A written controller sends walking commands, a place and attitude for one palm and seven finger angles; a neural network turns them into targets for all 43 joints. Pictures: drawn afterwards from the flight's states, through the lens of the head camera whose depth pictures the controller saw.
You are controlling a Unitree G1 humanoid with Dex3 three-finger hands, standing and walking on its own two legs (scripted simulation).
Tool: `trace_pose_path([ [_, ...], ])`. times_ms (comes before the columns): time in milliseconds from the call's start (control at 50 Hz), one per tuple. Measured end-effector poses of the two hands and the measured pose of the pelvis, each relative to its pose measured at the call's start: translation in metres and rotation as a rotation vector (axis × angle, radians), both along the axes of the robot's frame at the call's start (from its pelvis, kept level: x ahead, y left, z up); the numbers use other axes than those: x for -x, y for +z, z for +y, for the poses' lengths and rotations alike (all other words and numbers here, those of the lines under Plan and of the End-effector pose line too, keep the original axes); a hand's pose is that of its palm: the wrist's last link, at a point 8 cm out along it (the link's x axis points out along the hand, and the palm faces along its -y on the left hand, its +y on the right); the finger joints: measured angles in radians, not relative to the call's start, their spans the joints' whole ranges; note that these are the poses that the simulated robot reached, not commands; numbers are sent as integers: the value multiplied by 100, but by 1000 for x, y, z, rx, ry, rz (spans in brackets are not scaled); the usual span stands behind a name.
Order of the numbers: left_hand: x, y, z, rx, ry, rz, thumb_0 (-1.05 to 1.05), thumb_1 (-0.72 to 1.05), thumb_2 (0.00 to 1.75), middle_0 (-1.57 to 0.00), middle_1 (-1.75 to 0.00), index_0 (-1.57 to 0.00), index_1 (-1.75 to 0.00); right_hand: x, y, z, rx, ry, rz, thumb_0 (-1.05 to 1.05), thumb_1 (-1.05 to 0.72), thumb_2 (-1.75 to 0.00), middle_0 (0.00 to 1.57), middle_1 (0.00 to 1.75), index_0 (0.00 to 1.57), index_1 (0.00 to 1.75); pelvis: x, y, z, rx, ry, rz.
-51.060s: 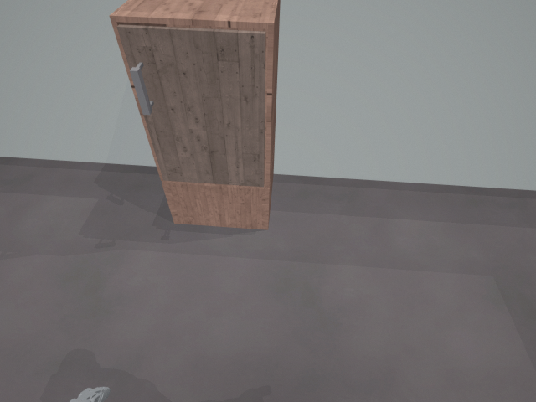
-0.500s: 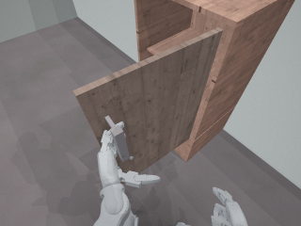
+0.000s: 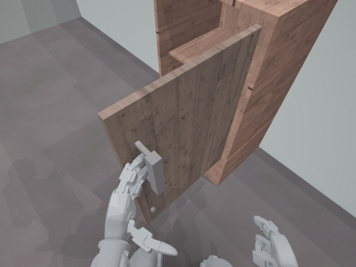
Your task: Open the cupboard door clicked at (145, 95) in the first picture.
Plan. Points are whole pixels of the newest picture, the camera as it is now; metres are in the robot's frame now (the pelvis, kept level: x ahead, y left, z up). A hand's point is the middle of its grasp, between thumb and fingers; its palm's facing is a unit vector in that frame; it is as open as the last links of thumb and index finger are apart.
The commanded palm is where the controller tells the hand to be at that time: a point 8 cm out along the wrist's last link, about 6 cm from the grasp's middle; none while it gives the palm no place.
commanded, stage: slide the hand sideways off the handle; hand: left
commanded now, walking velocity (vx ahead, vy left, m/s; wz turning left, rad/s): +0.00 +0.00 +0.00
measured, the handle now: (150, 169) +0.31 +0.08 +0.06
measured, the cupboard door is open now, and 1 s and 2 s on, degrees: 91 90 90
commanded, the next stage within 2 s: draw the hand back to the body in 0.68 s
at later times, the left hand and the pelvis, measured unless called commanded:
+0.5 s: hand (122, 226) +0.20 +0.12 +0.05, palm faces +0.02 -1.00 -0.02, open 16.0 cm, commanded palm +0.16 +0.18 +0.05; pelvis +0.01 -0.01 -0.01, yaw +0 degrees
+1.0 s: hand (87, 227) +0.19 +0.16 +0.09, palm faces +0.01 -1.00 -0.06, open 16.3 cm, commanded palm +0.15 +0.22 +0.09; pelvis +0.00 +0.00 +0.00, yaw +0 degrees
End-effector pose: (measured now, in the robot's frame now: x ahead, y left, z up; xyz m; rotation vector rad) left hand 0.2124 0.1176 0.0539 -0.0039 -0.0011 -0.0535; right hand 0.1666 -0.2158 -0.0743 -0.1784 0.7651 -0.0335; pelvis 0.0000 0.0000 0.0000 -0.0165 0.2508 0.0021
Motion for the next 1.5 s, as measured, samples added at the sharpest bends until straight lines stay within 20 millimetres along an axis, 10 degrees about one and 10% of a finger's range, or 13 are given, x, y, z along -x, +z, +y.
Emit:
trace_pose_path([
  [840,52,0,73,6,27,14,-2,-50,30,-15,-30,-15,-30,-20,-7,-14,59,-47,-76,1,-91,-90,20,30,20,30,2,-16,-4,25,15,28],
  [1500,49,112,152,-316,289,114,-1,-22,42,-17,-30,-16,-30,-29,74,24,47,-78,-129,1,-90,-90,20,30,21,30,-26,57,25,24,4,-152],
])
